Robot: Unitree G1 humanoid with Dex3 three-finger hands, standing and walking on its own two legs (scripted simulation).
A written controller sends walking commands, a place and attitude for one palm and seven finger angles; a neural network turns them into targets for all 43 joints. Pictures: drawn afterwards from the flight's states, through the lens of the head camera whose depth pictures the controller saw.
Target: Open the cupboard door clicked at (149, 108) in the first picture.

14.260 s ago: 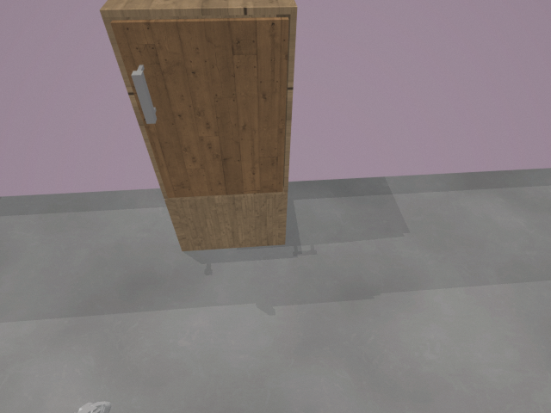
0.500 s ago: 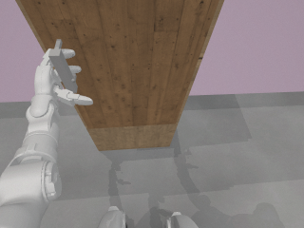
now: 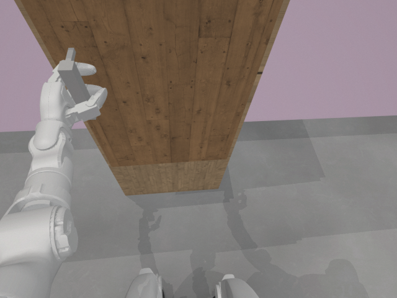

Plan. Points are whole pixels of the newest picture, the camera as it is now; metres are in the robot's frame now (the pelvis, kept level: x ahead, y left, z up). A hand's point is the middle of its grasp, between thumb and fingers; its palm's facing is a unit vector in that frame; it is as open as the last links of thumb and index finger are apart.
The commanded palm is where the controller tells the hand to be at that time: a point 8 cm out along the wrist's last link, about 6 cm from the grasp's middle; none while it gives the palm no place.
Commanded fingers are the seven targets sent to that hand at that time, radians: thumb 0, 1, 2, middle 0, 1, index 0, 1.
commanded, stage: close the thumb around the handle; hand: left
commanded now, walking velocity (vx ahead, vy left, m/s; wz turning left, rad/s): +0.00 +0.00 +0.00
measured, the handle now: (81, 85) +0.53 +0.22 +0.08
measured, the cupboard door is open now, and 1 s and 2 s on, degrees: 1 29 39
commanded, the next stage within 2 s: pull the door open along its arc in 0.18 s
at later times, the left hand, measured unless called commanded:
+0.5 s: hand (92, 106) +0.47 +0.19 +0.08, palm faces +0.04 -1.00 +0.00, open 5.6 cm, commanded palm +0.42 +0.24 +0.09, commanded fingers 0.00 0.90 0.90 -0.40 -1.35 -0.40 -1.35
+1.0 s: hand (128, 177) +0.32 +0.11 +0.09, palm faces +0.44 -0.90 +0.03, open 5.7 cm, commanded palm +0.25 +0.14 +0.09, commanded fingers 0.00 0.90 0.90 -0.40 -1.35 -0.40 -1.35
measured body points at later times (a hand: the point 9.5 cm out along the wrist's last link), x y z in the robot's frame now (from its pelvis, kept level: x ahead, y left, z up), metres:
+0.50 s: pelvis +0.01 +0.00 +0.00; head +0.10 +0.01 +0.45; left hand +0.46 +0.24 +0.09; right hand +0.03 -0.27 -0.11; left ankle +0.04 +0.12 -0.67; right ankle -0.02 -0.13 -0.67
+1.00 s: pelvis +0.02 -0.01 +0.02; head +0.05 -0.02 +0.47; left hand +0.29 +0.15 +0.09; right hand +0.22 -0.22 -0.07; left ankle +0.04 +0.12 -0.67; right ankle -0.02 -0.13 -0.67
